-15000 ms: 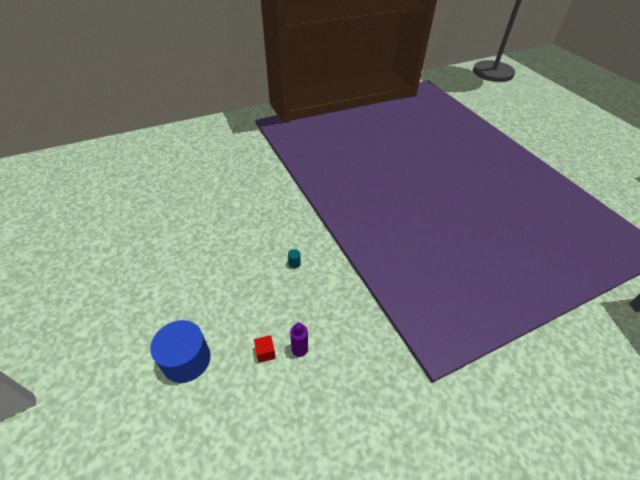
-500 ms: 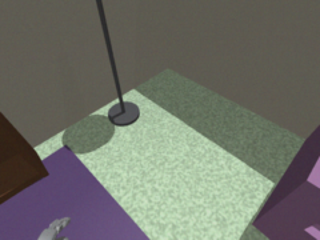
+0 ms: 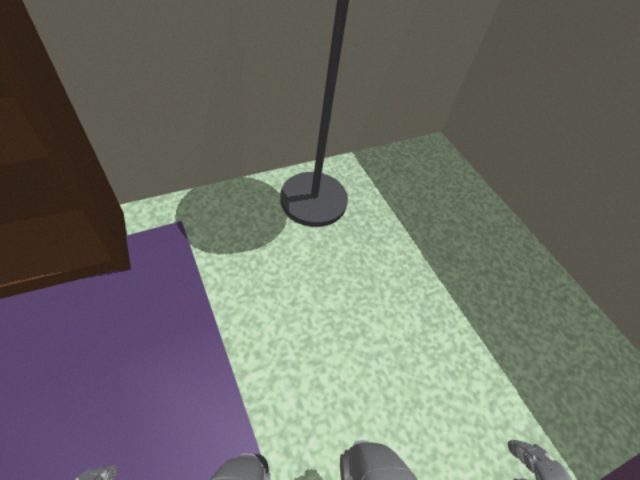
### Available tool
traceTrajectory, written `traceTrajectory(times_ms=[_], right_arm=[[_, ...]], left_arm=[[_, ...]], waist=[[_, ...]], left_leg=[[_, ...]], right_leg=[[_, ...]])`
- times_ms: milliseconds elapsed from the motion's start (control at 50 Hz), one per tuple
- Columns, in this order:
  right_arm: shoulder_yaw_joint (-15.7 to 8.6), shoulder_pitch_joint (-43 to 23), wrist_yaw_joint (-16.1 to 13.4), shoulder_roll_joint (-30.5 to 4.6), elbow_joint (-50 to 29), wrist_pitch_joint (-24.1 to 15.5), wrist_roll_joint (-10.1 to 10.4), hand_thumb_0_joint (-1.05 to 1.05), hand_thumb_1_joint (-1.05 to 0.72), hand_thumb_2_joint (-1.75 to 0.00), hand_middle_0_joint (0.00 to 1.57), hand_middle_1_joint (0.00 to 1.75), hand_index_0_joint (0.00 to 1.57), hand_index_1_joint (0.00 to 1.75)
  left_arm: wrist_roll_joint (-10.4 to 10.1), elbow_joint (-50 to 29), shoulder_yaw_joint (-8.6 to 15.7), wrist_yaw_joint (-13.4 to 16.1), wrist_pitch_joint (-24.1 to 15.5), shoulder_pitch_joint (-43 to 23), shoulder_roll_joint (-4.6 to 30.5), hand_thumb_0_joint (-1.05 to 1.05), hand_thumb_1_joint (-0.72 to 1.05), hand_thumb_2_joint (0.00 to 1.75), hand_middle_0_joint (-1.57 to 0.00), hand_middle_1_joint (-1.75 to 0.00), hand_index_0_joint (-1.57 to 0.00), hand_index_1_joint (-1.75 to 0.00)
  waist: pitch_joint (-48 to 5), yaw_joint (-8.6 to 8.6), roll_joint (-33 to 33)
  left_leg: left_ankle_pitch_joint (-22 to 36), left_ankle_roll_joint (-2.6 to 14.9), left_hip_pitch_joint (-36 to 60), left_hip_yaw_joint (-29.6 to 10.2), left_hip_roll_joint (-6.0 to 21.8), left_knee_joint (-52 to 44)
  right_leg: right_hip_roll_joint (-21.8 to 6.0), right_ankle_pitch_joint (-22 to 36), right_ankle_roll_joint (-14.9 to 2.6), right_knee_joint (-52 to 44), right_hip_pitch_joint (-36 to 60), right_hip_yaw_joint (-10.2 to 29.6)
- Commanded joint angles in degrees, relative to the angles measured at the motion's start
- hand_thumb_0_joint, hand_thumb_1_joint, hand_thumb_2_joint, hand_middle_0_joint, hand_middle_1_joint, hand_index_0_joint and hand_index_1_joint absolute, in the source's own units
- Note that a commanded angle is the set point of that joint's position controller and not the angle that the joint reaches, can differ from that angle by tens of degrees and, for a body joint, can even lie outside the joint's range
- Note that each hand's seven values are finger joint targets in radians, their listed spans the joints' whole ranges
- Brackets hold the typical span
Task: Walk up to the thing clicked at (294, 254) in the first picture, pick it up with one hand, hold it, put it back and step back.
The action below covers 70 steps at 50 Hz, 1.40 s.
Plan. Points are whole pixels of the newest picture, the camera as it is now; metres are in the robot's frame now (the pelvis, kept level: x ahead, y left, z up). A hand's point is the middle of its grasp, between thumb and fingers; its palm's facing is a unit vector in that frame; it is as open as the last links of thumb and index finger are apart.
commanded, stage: walk up
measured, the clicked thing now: out of the picture -0.55 +1.36 -0.75
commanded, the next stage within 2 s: none
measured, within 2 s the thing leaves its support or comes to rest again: neither
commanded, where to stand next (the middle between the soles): +0.03 +0.02 m, yaw +103 degrees
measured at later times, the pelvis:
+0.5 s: pelvis -0.02 -0.11 -0.01, yaw +29 degrees
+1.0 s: pelvis -0.03 -0.05 +0.01, yaw +54 degrees
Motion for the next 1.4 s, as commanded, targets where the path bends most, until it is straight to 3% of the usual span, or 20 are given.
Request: traceTrajectory(times_ms=[0, 60, 120, 160, 180, 220, 280, 460, 640, 660, 700, 720, 800, 940, 1060, 1100, 1120, 1160, 1240, 1380], right_arm=[[-5.76, -1.25, 0.57, -15.42, -7.47, -0.25, -1.20, 0.00, -0.90, -0.90, 0.20, 0.30, 0.20, 0.30], [-6.64, -2.54, 1.81, -15.10, -10.01, 0.66, -2.25, 0.00, -0.90, -0.90, 0.20, 0.30, 0.20, 0.30], [-6.40, -6.74, 2.77, -13.05, -13.34, 1.54, -1.76, 0.00, -0.90, -0.90, 0.20, 0.30, 0.20, 0.30], [-5.02, 0.25, 2.58, -7.71, -12.50, 1.95, -1.38, 0.00, -0.90, -0.90, 0.20, 0.30, 0.20, 0.30], [-5.79, 5.37, 2.25, -10.57, -9.59, 2.32, -1.74, 0.00, -0.90, -0.90, 0.20, 0.30, 0.20, 0.30], [-6.95, 4.24, 3.57, -12.97, -8.65, 2.62, -1.57, 0.00, -0.90, -0.90, 0.20, 0.30, 0.20, 0.30], [-6.55, 3.94, 5.64, -13.46, -7.87, 2.16, -1.71, 0.00, -0.90, -0.90, 0.20, 0.30, 0.20, 0.30], [-5.78, -1.47, 6.01, -13.76, -6.58, 2.00, -2.34, 0.00, -0.90, -0.90, 0.20, 0.30, 0.20, 0.30], [-7.35, 13.13, 6.91, -14.83, -0.82, 1.29, -0.25, 0.00, -0.90, -0.90, 0.20, 0.30, 0.20, 0.30], [-8.27, 17.09, 6.17, -16.36, 0.96, 1.05, -0.70, 0.00, -0.90, -0.90, 0.20, 0.30, 0.20, 0.30], [-10.06, 15.91, 4.50, -25.15, -1.06, 1.15, -1.86, 0.00, -0.90, -0.90, 0.20, 0.30, 0.20, 0.30], [-9.97, 11.53, 4.37, -26.18, -2.82, 1.18, -2.31, 0.00, -0.90, -0.90, 0.20, 0.30, 0.20, 0.30], [-6.42, 0.46, 3.14, -18.30, -5.77, -0.14, -1.10, 0.00, -0.90, -0.90, 0.20, 0.30, 0.20, 0.30], [-6.50, 8.19, 2.15, -18.97, -5.61, -2.72, -0.42, 0.00, -0.90, -0.90, 0.20, 0.30, 0.20, 0.30], [-6.53, 8.02, 0.59, -17.73, -7.65, -3.10, -0.94, 0.00, -0.90, -0.90, 0.20, 0.30, 0.20, 0.30], [-5.16, 8.33, 0.36, -12.68, -8.98, -3.19, 0.73, 0.00, -0.90, -0.90, 0.20, 0.30, 0.20, 0.30], [-3.71, 9.84, -0.15, -9.32, -8.61, -3.15, 0.29, 0.00, -0.90, -0.90, 0.20, 0.30, 0.20, 0.30], [-5.23, 12.21, -0.68, -13.46, -7.36, -2.87, -0.79, 0.00, -0.90, -0.90, 0.20, 0.30, 0.20, 0.30], [-6.11, 5.75, 0.90, -14.84, -7.26, -3.37, -0.80, 0.00, -0.90, -0.90, 0.20, 0.30, 0.20, 0.30], [-6.68, 3.34, 1.32, -13.27, -7.38, -2.18, 0.07, 0.00, -0.90, -0.90, 0.20, 0.30, 0.20, 0.30]], left_arm=[[-0.34, -3.69, 4.09, 2.29, -2.14, 2.72, 10.38, 0.00, 0.90, 0.90, -0.20, -0.30, -0.20, -0.30], [-1.03, -3.15, 4.23, 3.73, -2.75, 4.03, 9.80, 0.00, 0.90, 0.90, -0.20, -0.30, -0.20, -0.30], [-0.53, -1.10, 5.24, 4.91, -3.65, 10.56, 11.14, 0.00, 0.90, 0.90, -0.20, -0.30, -0.20, -0.30], [1.71, -4.80, 6.99, 5.36, -4.34, 2.69, 20.04, 0.00, 0.90, 0.90, -0.20, -0.30, -0.20, -0.30], [2.26, -7.38, 6.51, 5.55, -4.37, -5.32, 18.23, 0.00, 0.90, 0.90, -0.20, -0.30, -0.20, -0.30], [2.28, -7.07, 6.44, 5.63, -4.99, -9.62, 16.98, 0.00, 0.90, 0.90, -0.20, -0.30, -0.20, -0.30], [2.39, -5.32, 6.77, 5.68, -5.81, -5.57, 15.22, 0.00, 0.90, 0.90, -0.20, -0.30, -0.20, -0.30], [2.65, -5.88, 9.12, 3.51, -6.55, 4.75, 18.62, 0.00, 0.90, 0.90, -0.20, -0.30, -0.20, -0.30], [4.01, -7.80, 9.51, 2.42, -6.72, -5.05, 20.06, 0.00, 0.90, 0.90, -0.20, -0.30, -0.20, -0.30], [3.83, -7.21, 8.71, 2.09, -6.26, -3.91, 17.43, 0.00, 0.90, 0.90, -0.20, -0.30, -0.20, -0.30], [1.82, -10.14, 6.29, 1.17, -6.20, -7.51, 11.28, 0.00, 0.90, 0.90, -0.20, -0.30, -0.20, -0.30], [2.33, -10.03, 7.19, 1.08, -6.84, -10.22, 15.70, 0.00, 0.90, 0.90, -0.20, -0.30, -0.20, -0.30], [1.23, -3.27, 6.13, 0.07, -6.75, 4.23, 14.44, 0.00, 0.90, 0.90, -0.20, -0.30, -0.20, -0.30], [1.41, -5.89, 5.62, 0.38, -6.03, -0.02, 13.11, 0.00, 0.90, 0.90, -0.20, -0.30, -0.20, -0.30], [0.91, -6.82, 5.06, 2.06, -7.91, 1.50, 10.70, 0.00, 0.90, 0.90, -0.20, -0.30, -0.20, -0.30], [2.27, -5.52, 6.61, 3.12, -8.35, 8.08, 16.38, 0.00, 0.90, 0.90, -0.20, -0.30, -0.20, -0.30], [2.27, -6.61, 6.12, 3.39, -8.40, 7.09, 18.74, 0.00, 0.90, 0.90, -0.20, -0.30, -0.20, -0.30], [2.02, -8.50, 5.71, 2.95, -7.81, 0.26, 16.66, 0.00, 0.90, 0.90, -0.20, -0.30, -0.20, -0.30], [1.57, -5.26, 4.34, 2.83, -7.01, 5.00, 14.57, 0.00, 0.90, 0.90, -0.20, -0.30, -0.20, -0.30], [1.92, -9.29, 5.17, 2.26, -5.25, -0.29, 16.96, 0.00, 0.90, 0.90, -0.20, -0.30, -0.20, -0.30]], waist=[[-12.16, 0.36, 15.23], [-12.92, 0.19, 16.52], [-16.72, 4.48, 9.97], [-13.54, 0.88, -13.03], [-10.59, -2.57, -5.98], [-8.73, -3.54, -2.19], [-11.36, -1.44, -7.63], [-11.77, 6.60, -6.51], [-15.75, -3.35, -0.07], [-15.44, -5.57, 8.41], [-4.83, -7.51, 33.09], [1.01, -6.65, 25.11], [-3.61, 2.12, 15.74], [-4.56, 0.47, 11.46], [-9.38, 2.22, 11.01], [-15.54, 5.71, -1.46], [-18.18, 3.24, -8.99], [-13.41, -1.00, -3.73], [-12.90, 2.40, -9.46], [-10.78, 1.85, -8.71]], left_leg=[[16.23, 8.61, 5.00, -12.90, 8.23, -6.51], [22.08, 9.32, 0.67, -14.78, 6.84, -3.76], [5.21, 5.02, -6.58, -16.33, 2.80, 2.55], [-23.38, -2.47, -17.95, -6.33, -5.03, 22.67], [-22.01, -3.99, -14.95, -5.27, -1.73, 29.44], [-14.56, -2.96, -10.35, -5.67, 0.24, 35.50], [-8.00, -2.73, -12.19, -2.18, 2.31, 33.20], [-16.39, -2.34, -15.82, 3.26, 7.16, 19.09], [-18.04, 1.72, 11.65, 9.38, 6.94, 4.11], [-20.18, 3.08, 17.84, 7.67, 3.93, -1.32], [-47.93, 12.45, 12.22, -34.24, 17.29, -22.36], [-50.63, 17.77, 5.03, -44.42, 22.10, -26.78], [-23.05, 9.58, 10.30, -17.38, 10.50, -16.74], [-16.85, 10.02, 5.41, -22.08, 9.96, -15.67], [16.81, 7.15, 4.57, -19.82, 6.54, 1.87], [1.48, 1.64, -5.63, -11.49, -0.39, 17.35], [-25.64, 0.06, -15.43, -4.30, -5.95, 22.52], [-23.32, -2.31, -18.37, -2.77, -0.31, 27.33], [-18.18, -2.50, -11.68, -0.02, 1.54, 24.54], [-12.59, -2.19, -1.45, 5.77, 1.05, 17.97]], right_leg=[[1.93, 1.76, 0.33, -8.07, 2.89, -1.32], [3.00, 4.21, -0.61, -15.37, 7.95, -3.28], [1.96, 17.07, -2.02, -32.86, 20.26, -2.74], [-23.95, 17.13, -7.51, -43.05, 16.96, 22.87], [-25.47, 16.63, -10.32, -44.50, 9.86, 20.54], [-22.28, 10.66, -11.91, -45.63, 1.17, 14.25], [-14.02, 18.68, -6.21, -39.58, 12.55, 3.70], [-22.02, 6.91, -9.07, -43.08, 29.07, 0.04], [-23.36, -13.65, -7.75, -37.99, 5.85, -11.21], [-18.47, -17.30, -5.17, -26.09, -0.09, -14.38], [-0.59, -13.46, 0.93, -2.35, -19.89, -16.48], [-2.86, -7.51, 0.02, 0.56, -19.09, -5.04], [-3.95, 3.20, -0.87, -0.94, -13.20, -3.13], [-0.96, 8.30, -1.71, -9.70, -5.21, -1.47], [2.35, 12.40, -4.02, -32.53, 9.47, -0.75], [-9.65, 14.82, -7.41, -41.15, 25.61, 12.03], [-23.01, 18.15, -8.45, -41.11, 32.07, 25.59], [-23.99, 26.99, -12.70, -37.84, 28.83, 21.22], [-14.82, 51.76, -12.03, -29.39, 25.21, 6.17], [-17.11, 30.42, -12.37, -31.53, 11.35, -0.73]])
